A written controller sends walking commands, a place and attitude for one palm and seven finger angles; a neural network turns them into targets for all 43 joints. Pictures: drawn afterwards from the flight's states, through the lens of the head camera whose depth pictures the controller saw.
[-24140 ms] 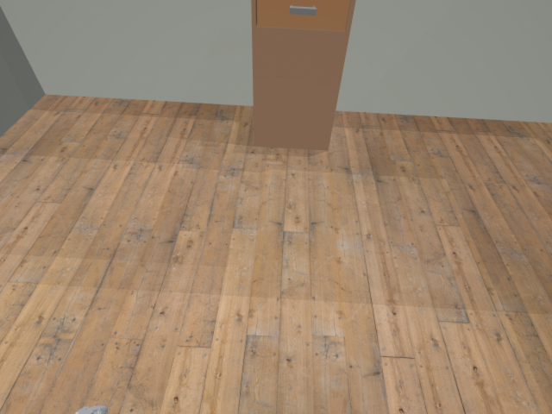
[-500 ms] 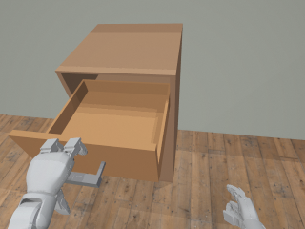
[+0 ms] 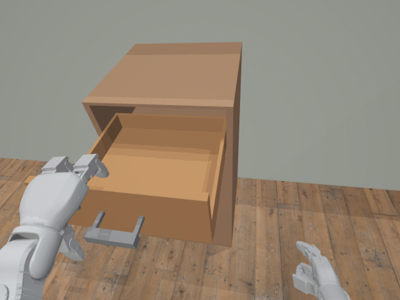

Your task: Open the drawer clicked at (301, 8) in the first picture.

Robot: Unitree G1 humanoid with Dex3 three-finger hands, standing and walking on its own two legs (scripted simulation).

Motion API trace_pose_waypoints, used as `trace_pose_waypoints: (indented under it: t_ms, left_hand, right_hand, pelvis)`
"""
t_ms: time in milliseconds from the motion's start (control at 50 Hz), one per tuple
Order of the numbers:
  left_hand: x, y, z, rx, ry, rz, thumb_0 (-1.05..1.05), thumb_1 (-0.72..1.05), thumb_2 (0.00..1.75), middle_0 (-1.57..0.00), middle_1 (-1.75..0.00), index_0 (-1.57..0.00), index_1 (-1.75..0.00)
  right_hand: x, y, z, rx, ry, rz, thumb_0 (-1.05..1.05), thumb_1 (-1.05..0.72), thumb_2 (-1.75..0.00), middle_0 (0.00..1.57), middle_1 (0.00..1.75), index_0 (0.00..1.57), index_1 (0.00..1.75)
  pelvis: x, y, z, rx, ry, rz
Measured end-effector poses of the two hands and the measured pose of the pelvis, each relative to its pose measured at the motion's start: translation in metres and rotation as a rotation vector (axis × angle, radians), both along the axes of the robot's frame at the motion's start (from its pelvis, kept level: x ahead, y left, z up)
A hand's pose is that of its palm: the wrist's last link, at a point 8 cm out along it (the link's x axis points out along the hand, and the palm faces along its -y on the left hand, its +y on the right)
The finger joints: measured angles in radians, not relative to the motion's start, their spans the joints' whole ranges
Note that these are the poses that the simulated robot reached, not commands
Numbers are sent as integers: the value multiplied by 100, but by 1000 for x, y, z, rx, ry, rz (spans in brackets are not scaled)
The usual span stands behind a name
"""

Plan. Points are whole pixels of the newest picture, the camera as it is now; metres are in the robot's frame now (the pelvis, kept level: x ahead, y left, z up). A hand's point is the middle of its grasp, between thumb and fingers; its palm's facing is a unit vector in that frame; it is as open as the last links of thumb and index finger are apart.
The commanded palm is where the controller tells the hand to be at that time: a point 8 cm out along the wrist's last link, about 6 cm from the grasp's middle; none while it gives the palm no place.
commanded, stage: lift the hand off the handle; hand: left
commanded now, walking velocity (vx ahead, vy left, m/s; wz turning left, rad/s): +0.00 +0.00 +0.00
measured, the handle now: (116, 227) +0.24 +0.24 +0.00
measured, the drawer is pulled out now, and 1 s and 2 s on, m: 0.30 0.30 0.30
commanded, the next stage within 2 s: draw the hand back to the body in 0.16 s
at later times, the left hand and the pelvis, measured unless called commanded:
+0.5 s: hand (73, 207) +0.20 +0.25 +0.14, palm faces +0.10 -0.04 -0.99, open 13.8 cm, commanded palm +0.16 +0.25 +0.20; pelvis -0.01 -0.01 +0.00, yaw +0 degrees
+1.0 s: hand (77, 209) +0.19 +0.23 +0.16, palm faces +0.35 -0.74 -0.57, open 13.7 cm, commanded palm +0.14 +0.26 +0.19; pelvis -0.01 -0.01 +0.00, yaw +0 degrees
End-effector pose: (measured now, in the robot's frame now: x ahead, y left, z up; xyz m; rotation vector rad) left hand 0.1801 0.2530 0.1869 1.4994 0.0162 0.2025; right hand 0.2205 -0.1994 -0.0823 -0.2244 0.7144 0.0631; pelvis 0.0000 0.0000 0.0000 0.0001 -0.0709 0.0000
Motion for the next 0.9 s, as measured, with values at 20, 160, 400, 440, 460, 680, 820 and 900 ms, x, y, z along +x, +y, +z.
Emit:
trace_pose_waypoints:
  t_ms: [20,160,400,440,460,680,820,900]
  left_hand:
    - [0,-1,2,1,-4,-5,0,-49,30,-32,-120,-33,-120]
    - [4,-5,16,10,-24,-25,0,-49,30,-32,-120,-32,-120]
    - [3,-6,6,8,32,-43,0,-49,30,-32,-120,-32,-120]
    - [1,-5,7,12,23,-43,0,-49,30,-32,-120,-32,-120]
    - [0,-3,7,14,20,-40,0,-49,30,-32,-120,-32,-120]
    - [-17,7,4,2,32,-9,0,-49,30,-32,-120,-32,-120]
    - [-24,8,6,17,10,-22,0,-49,30,-32,-120,-33,-120]
    - [-27,14,7,-150,-31,-17,0,-49,30,-32,-120,-33,-120]
  right_hand:
    - [0,0,0,0,-1,2,1,-91,-90,20,30,21,30]
    - [-3,-2,-1,17,-1,4,1,-91,-90,20,30,20,30]
    - [-16,-10,-6,12,14,-2,1,-91,-90,20,30,20,30]
    - [-18,-13,-7,8,18,-5,1,-91,-90,20,30,20,30]
    - [-19,-14,-8,6,20,-8,1,-91,-90,20,30,20,30]
    - [-20,-22,-7,-22,6,-22,1,-91,-90,20,30,20,30]
    - [-16,-16,-2,-22,-14,-16,1,-91,-90,20,30,20,30]
    - [-15,-10,0,-10,-31,-19,1,-91,-90,20,30,20,30]
  pelvis:
    - [0,0,0,0,-2,1]
    - [-3,-2,1,3,-5,3]
    - [-8,-8,0,5,3,1]
    - [-8,-9,0,5,3,1]
    - [-8,-9,0,5,3,1]
    - [-10,-8,-1,3,3,6]
    - [-11,-6,-2,3,0,5]
    - [-12,-4,-1,1,-8,7]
